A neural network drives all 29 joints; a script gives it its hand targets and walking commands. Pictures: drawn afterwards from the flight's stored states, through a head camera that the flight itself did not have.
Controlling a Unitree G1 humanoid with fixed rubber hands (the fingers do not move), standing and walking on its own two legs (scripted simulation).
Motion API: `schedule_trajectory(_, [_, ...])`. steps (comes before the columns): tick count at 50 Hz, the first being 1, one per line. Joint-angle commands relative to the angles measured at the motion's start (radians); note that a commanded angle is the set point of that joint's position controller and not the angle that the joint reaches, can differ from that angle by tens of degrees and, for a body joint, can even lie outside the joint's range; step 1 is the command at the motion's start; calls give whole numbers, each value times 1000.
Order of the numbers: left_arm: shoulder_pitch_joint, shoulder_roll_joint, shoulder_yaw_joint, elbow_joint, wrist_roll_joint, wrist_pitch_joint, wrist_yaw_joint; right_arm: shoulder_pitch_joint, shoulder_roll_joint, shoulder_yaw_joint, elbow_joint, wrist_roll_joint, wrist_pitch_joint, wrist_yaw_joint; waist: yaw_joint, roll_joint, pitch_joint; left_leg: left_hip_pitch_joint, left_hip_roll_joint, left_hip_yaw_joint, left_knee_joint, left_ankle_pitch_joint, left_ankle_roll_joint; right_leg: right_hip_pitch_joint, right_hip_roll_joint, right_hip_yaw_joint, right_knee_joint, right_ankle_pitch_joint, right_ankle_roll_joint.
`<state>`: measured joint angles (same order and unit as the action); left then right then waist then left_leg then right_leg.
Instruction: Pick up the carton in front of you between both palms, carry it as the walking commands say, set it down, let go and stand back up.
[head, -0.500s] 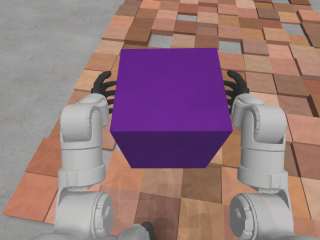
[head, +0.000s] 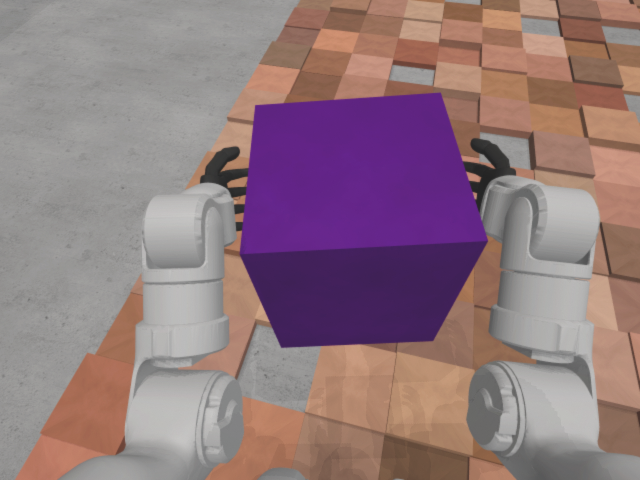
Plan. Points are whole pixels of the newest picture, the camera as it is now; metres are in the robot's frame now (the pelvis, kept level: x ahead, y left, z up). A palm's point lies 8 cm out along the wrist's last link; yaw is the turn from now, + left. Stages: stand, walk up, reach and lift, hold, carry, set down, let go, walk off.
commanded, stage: carry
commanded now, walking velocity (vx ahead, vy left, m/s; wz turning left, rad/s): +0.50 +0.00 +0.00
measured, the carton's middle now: (352, 234) +0.40 +0.02 +0.06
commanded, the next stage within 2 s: none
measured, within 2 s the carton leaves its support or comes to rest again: neither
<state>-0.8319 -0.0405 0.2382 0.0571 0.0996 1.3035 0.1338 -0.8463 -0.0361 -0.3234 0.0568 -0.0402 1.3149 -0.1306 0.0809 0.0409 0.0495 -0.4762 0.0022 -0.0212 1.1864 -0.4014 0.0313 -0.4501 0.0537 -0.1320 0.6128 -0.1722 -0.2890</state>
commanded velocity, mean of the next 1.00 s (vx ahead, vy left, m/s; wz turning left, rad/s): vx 0.50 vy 0.00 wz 0.00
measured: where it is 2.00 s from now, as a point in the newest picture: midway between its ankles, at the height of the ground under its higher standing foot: (340, 187)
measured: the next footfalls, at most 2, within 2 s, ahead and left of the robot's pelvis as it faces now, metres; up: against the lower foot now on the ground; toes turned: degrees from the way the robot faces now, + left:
left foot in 0.18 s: +0.30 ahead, +0.12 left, -0.02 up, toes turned +5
right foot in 0.58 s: +0.55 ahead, -0.03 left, -0.01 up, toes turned -4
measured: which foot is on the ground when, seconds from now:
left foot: up 0.00-0.16, down 0.18-0.60, up 0.62-0.96, down 0.98-1.00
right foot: down 0.00-0.20, up 0.22-0.56, down 0.58-0.96, up 0.98-1.00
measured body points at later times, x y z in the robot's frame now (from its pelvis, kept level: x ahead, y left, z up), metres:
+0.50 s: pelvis +0.32 +0.05 -0.01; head +0.40 +0.06 +0.44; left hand +0.74 +0.18 +0.14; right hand +0.72 -0.12 +0.13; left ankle +0.26 +0.12 -0.75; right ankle +0.45 -0.06 -0.70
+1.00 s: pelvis +0.66 +0.07 -0.01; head +0.70 +0.07 +0.44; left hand +1.05 +0.25 +0.15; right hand +1.07 -0.06 +0.16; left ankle +0.78 +0.15 -0.73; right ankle +0.54 -0.03 -0.70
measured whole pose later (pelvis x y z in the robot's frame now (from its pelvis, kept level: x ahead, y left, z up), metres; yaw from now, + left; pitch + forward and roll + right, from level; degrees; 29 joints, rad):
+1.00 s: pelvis +0.66 +0.07 -0.01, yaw +1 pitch +3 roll +1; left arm -0.86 0.03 0.28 0.08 0.03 1.30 0.13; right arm -0.87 0.03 -0.30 0.05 -0.12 1.31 -0.14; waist 0.04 -0.02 0.01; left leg -0.52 -0.03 0.11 0.53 -0.03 0.08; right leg -0.24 -0.01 -0.06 0.82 -0.31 -0.02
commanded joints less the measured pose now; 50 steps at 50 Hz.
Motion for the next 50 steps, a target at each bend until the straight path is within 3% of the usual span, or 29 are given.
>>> schedule_trajectory(1, [-879, -1086, -674, -248, -534, -23, -219, -725, 1060, 616, -93, 344, -6, 215, 46, -112, -555, -385, 34, -61, -84, -7, 21, 750, -276, 417, -123, 358, 58])
schedule_trajectory(3, [-909, -1072, -688, -305, -575, -18, -223, -681, 1010, 594, -104, 296, -9, 186, 47, -129, -549, -316, 7, -9, -258, 73, -3, 683, -251, 365, -130, 327, 59])
schedule_trajectory(5, [-916, -1038, -692, -314, -595, -8, -227, -647, 948, 575, -104, 252, -7, 162, 30, -145, -552, -141, -20, 36, -543, 288, -22, 558, -186, 249, -128, 293, 84])
schedule_trajectory(7, [-887, -1010, -690, -262, -594, -4, -234, -633, 905, 579, -91, 231, 0, 151, -1, -166, -547, 153, -45, 108, -758, 573, -15, 375, -132, 137, -104, 208, 118])
schedule_trajectory(8, [-874, -1003, -688, -223, -592, -2, -238, -627, 891, 581, -75, 225, 5, 152, -46, -162, -554, 299, -31, 133, -801, 699, -5, 297, -127, 91, -18, 204, 128])
schedule_trajectory(9, [-860, -993, -682, -178, -584, 1, -240, -614, 874, 576, -49, 225, 9, 156, -106, -117, -572, 468, -14, 147, -805, 735, 0, 200, -105, 55, 115, 218, 146])
schedule_trajectory(10, [-854, -970, -670, -131, -571, 6, -243, -613, 862, 568, -23, 225, 14, 163, -157, -16, -563, 616, 40, 97, -809, 710, -11, 58, -65, 35, 294, 8, 166])
schedule_trajectory(11, [-858, -985, -647, -82, -568, 24, -247, -634, 822, 554, 34, 211, 15, 164, -139, 231, -629, 950, 259, -218, -662, 1077, 136, -283, -3, 99, 481, -304, 232])
schedule_trajectory(12, [-865, -953, -618, -48, -556, 35, -242, -607, 844, 548, 88, 232, 22, 173, -168, 237, -662, 1076, 329, -302, -653, 1038, 189, -454, -23, 153, 640, -364, 258])
schedule_trajectory(15, [-869, -966, -543, -7, -496, 55, -221, -736, 967, 566, 27, 329, 28, 202, -149, 38, -645, 869, 314, -327, -723, 612, 185, -451, -87, 173, 620, -266, 274])
schedule_trajectory(18, [-850, -995, -496, -12, -432, 47, -201, -894, 1087, 618, -87, 426, 25, 218, -131, 22, -600, 701, 268, -272, -786, 453, 175, -377, -91, 132, 556, -202, 277])
schedule_trajectory(21, [-824, -992, -497, -47, -387, 33, -177, -939, 1132, 655, -161, 477, 13, 224, -141, 48, -546, 659, 215, -185, -834, 503, 163, -363, -75, 82, 363, -132, 276])
schedule_trajectory(25, [-749, -950, -517, -65, -335, 16, -155, -890, 1120, 700, -189, 492, -2, 228, -143, 83, -533, 614, 150, -28, -821, 713, 102, -104, -11, -3, -1, 78, 251])
schedule_trajectory(27, [-708, -930, -531, -64, -326, 13, -158, -843, 1109, 713, -169, 478, -10, 229, -75, 103, -591, 548, 142, 40, -691, 960, 39, 167, 5, -24, -101, 196, 210])
schedule_trajectory(28, [-699, -927, -538, -68, -330, 11, -166, -821, 1112, 724, -159, 471, -16, 229, -15, 80, -616, 452, 125, 63, -571, 959, 1, 373, -8, -24, -179, 249, 192])
schedule_trajectory(29, [-680, -925, -545, -72, -341, 6, -178, -813, 1109, 734, -154, 462, -20, 228, 32, 16, -610, 362, 82, 71, -418, 784, -30, 518, -66, 14, -247, 365, 199])
schedule_trajectory(30, [-669, -932, -554, -66, -360, 6, -194, -805, 1106, 741, -132, 448, -23, 227, 15, -135, -608, 120, 6, 51, -278, 86, -35, 726, -208, 159, -172, 522, 202])
schedule_trajectory(31, [-646, -888, -535, -26, -351, -5, -201, -786, 1103, 719, -113, 438, -11, 224, -2, -371, -740, -218, -67, -8, 9, -142, -54, 1029, -395, 523, -118, 551, -25])
schedule_trajectory(32, [-646, -937, -563, -31, -381, -6, -211, -785, 1072, 709, -125, 420, -9, 219, 24, -295, -748, -281, -26, -49, 106, -112, -22, 990, -399, 554, -153, 398, -42])
schedule_trajectory(34, [-755, -988, -600, -140, -442, -9, -226, -834, 1074, 712, -178, 408, -13, 205, 13, -129, -643, -317, 6, -26, 6, -31, -7, 859, -344, 455, -188, 373, 31])
schedule_trajectory(35, [-809, -1005, -621, -188, -475, -9, -229, -827, 1070, 706, -194, 396, -14, 195, 18, -108, -626, -324, 10, -23, -43, 7, -5, 840, -328, 428, -182, 403, 52])
schedule_trajectory(39, [-844, -996, -654, -278, -544, 3, -232, -700, 1002, 657, -172, 312, -9, 162, 31, -143, -630, -415, 6, 22, -72, 15, -7, 853, -304, 380, -153, 401, 62])
schedule_trajectory(41, [-838, -985, -663, -265, -553, 7, -239, -664, 965, 641, -142, 273, -4, 155, 26, -143, -595, -398, 0, 50, -191, 88, -14, 779, -277, 339, -165, 381, 68])
schedule_trajectory(44, [-819, -985, -661, -184, -545, 13, -261, -635, 951, 640, -74, 248, 5, 157, 15, -152, -522, -83, -68, 161, -570, 304, -19, 514, -191, 176, -190, 444, 119])
schedule_trajectory(46, [-797, -995, -655, -112, -536, 5, -273, -633, 967, 645, -29, 254, 5, 172, -38, -193, -527, 165, -62, 162, -698, 492, 22, 395, -197, 120, -123, 461, 160])
schedule_trajectory(47, [-791, -1008, -654, -85, -531, 0, -276, -640, 981, 647, -12, 264, 2, 182, -89, -166, -553, 340, -57, 173, -751, 556, 38, 324, -176, 77, -20, 496, 193])
schedule_trajectory(48, [-790, -1009, -652, -59, -521, -5, -277, -650, 995, 647, 3, 280, -2, 194, -140, -110, -560, 517, -14, 141, -779, 542, 43, 199, -138, 57, 127, 392, 216])
schedule_trajectory(49, [-783, -1002, -642, -24, -507, -4, -278, -637, 1003, 637, 37, 294, -3, 206, -138, 70, -566, 719, 155, -71, -739, 802, 68, -28, -58, 57, 315, -206, 250])
schedule_trajectory(50, [-779, -1018, -618, 40, -510, 7, -273, -633, 964, 609, 98, 284, -6, 209, -151, 244, -690, 915, 374, -408, -701, 863, 271, -244, 29, 113, 624, -394, 275])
